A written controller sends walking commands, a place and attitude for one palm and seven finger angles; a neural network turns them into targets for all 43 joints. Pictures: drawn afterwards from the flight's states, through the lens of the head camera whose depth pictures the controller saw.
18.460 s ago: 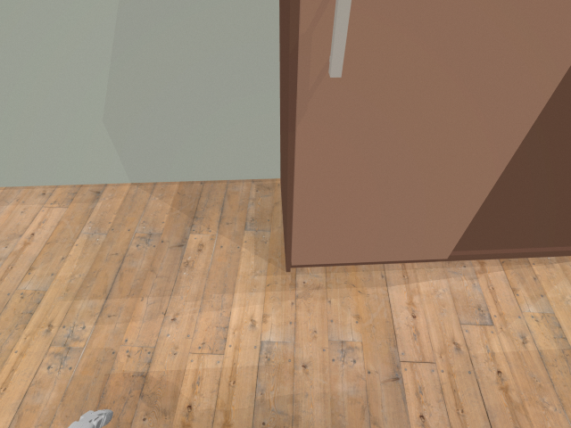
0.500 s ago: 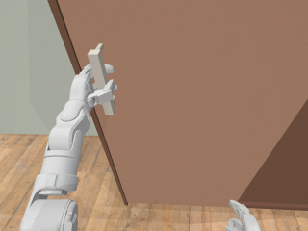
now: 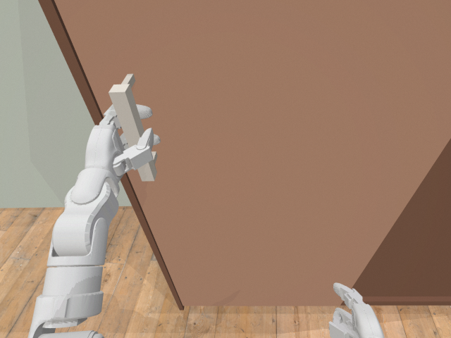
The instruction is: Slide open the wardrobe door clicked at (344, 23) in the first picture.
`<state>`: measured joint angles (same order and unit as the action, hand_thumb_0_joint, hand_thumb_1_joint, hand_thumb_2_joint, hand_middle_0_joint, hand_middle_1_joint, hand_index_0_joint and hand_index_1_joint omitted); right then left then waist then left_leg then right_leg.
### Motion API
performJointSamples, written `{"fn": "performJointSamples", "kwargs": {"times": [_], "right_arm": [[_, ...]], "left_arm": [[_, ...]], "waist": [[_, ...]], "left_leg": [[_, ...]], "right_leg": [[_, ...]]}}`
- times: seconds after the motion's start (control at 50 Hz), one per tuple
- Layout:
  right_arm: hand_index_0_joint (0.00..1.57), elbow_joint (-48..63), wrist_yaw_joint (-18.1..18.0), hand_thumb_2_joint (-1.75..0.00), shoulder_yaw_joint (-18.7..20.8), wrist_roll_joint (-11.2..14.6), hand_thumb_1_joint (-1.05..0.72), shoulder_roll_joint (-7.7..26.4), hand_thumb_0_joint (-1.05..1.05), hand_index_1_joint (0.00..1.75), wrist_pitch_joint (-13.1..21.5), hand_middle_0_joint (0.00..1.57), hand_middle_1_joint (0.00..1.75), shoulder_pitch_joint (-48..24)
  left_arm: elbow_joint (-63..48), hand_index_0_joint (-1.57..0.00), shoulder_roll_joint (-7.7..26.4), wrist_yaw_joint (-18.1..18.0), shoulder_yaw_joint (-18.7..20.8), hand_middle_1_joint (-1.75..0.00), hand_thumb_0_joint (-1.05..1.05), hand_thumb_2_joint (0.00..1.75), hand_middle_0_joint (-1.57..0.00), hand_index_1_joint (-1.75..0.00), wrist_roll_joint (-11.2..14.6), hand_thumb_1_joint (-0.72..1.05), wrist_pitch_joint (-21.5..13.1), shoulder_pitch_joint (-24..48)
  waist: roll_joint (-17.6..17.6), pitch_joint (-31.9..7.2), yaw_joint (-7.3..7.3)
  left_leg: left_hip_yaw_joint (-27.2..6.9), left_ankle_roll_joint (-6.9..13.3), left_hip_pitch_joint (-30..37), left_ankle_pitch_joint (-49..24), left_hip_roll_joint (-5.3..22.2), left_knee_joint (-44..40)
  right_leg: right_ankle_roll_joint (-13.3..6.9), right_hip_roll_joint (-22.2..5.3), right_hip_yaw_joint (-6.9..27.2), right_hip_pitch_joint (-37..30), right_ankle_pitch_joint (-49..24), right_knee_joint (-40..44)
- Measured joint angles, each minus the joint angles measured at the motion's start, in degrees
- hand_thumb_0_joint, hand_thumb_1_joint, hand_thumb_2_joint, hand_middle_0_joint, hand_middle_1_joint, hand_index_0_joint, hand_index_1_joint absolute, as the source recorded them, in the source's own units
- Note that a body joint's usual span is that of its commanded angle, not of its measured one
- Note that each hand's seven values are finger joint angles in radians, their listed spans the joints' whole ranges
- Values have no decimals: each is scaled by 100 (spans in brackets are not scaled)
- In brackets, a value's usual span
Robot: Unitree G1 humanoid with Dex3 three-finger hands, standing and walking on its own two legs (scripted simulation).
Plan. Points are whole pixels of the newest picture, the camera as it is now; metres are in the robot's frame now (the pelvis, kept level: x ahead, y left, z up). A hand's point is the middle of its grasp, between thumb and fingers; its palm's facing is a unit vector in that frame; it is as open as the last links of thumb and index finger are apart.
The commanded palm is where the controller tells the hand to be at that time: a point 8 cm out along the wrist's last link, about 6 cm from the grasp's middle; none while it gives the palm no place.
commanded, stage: tug the door sideways, standing still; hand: left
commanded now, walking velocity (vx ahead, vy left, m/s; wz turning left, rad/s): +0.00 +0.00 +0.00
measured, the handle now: (139, 130) +0.41 +0.16 +0.20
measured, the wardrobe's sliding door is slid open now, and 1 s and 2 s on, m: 0.00 0.05 0.19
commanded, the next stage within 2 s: step sideways, sliding the door along in 0.70 s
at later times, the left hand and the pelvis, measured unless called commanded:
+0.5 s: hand (148, 149) +0.36 +0.13 +0.21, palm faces +0.09 -0.99 -0.05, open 6.0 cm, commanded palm +0.33 +0.13 +0.21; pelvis +0.00 +0.00 +0.00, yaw +5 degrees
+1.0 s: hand (174, 150) +0.36 +0.09 +0.20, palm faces +0.01 -0.99 -0.10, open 6.3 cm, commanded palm +0.34 +0.13 +0.21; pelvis -0.04 +0.00 -0.01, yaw +3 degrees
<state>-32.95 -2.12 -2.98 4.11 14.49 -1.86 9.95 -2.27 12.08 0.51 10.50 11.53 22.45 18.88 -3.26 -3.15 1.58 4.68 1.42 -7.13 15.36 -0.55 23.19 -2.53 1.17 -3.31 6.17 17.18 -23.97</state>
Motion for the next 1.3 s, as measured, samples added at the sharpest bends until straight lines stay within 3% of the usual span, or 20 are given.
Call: {"fn": "performJointSamples", "kwargs": {"times": [0.14,0.32,0.48,0.82,0.84,0.92,1.0,1.04,1.1,1.16,1.2,1.26,1.3], "right_arm": [[20,29,12,-90,20,1,-91,26,1,30,-52,20,30,-45],[20,-220,-48,-90,70,-43,-91,56,1,30,-26,19,30,-215],[20,-201,10,-90,-26,-96,-91,-118,1,30,-42,20,30,-344],[20,-443,143,-90,-33,-105,-91,-222,1,30,-27,20,30,-136],[20,-459,112,-90,-63,-131,-91,-222,1,30,-41,20,30,-156],[20,-452,-90,-90,-86,-264,-91,-328,1,30,-46,20,30,-258],[20,-427,-239,-90,43,-296,-91,-402,1,30,6,20,30,-192],[20,-474,-243,-90,109,-280,-91,-407,1,30,18,20,30,-145],[20,-522,-204,-90,157,-246,-91,-405,1,30,2,20,30,-69],[20,-491,-169,-90,177,-194,-91,-405,1,30,9,20,30,6],[20,-532,-162,-90,205,-158,-91,-364,1,30,13,20,30,-45],[20,-693,-164,-90,338,-146,-91,-309,1,30,83,20,30,-175],[20,-698,-160,-90,394,-183,-91,-260,1,30,110,20,30,-247]], "left_arm": [[-636,-25,3,78,-46,-140,-2,77,-34,-140,75,74,253,-333],[-434,-30,-312,-142,-510,-140,-1,83,-38,-140,-102,71,420,201],[143,-28,-472,-284,-732,-140,-2,84,-38,-140,-285,71,216,649],[1336,-24,-819,-779,-1322,-140,-2,78,-36,-140,-429,74,-258,1574],[1403,-25,-761,-750,-1333,-140,-2,78,-37,-140,-398,73,-385,1588],[1554,-27,-315,-638,-1384,-140,-5,78,-40,-140,-402,67,-1466,1467],[1439,-28,-175,-679,-1307,-140,-7,81,-42,-140,-431,64,-2103,1399],[1345,-29,-171,-686,-1261,-140,-8,82,-43,-140,-452,64,-2237,1394],[1277,-30,-145,-681,-1186,-140,-8,84,-44,-140,-483,63,-2371,1424],[1279,-30,-63,-659,-1046,-140,-9,85,-45,-140,-511,63,-2458,1478],[1269,-30,-39,-681,-914,-140,-9,85,-45,-140,-564,64,-2508,1490],[1209,-31,-143,-712,-849,-140,-8,86,-45,-140,-632,66,-2591,1530],[1095,-30,-219,-750,-865,-140,-7,86,-46,-140,-673,67,-2656,1533]], "waist": [[-1,-58,-79],[-17,21,-349],[29,61,-416],[52,210,-391],[48,233,-363],[134,414,-214],[159,662,-132],[87,839,-137],[-6,1050,-216],[-32,1138,-308],[-117,1169,-241],[-3,1258,-215],[155,1365,-281]], "left_leg": [[-90,-7,-21,98,-17,73],[-411,-7,-165,185,-96,267],[-523,11,-287,173,-185,413],[-544,81,-559,29,-254,623],[-526,89,-574,21,-243,628],[-341,99,-660,-18,-169,598],[-316,75,-759,-35,-83,626],[-401,15,-726,-61,21,616],[-511,-135,-714,35,232,793],[-591,-306,-842,360,423,1336],[-710,-219,-1065,754,554,1959],[-694,-142,-1583,1276,379,3427],[-479,-122,-1645,1287,298,3515]], "right_leg": [[15,-3,-13,-13,91,-21],[28,-67,-275,17,192,-194],[27,-140,-330,86,284,-334],[78,-215,-340,333,164,-536],[86,-206,-323,354,147,-536],[93,-142,-128,573,105,-635],[81,6,148,1114,877,-1829],[78,64,182,1256,1056,-2109],[92,57,117,1229,942,-1725],[100,13,-6,979,242,-973],[19,133,-202,988,-261,-1070],[-154,134,-351,961,52,-1199],[-182,82,-343,906,63,-1134]]}}
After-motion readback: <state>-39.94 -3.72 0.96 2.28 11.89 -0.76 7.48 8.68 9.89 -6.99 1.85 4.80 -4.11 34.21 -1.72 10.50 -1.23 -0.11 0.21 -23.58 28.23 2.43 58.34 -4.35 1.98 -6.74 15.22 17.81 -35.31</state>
